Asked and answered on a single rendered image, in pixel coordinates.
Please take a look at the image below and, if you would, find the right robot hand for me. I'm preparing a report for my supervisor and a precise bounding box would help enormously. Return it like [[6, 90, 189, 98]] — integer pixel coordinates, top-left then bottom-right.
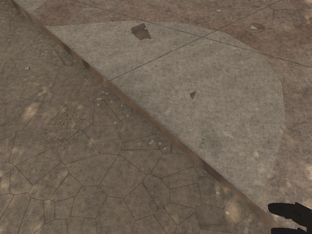
[[267, 202, 312, 234]]

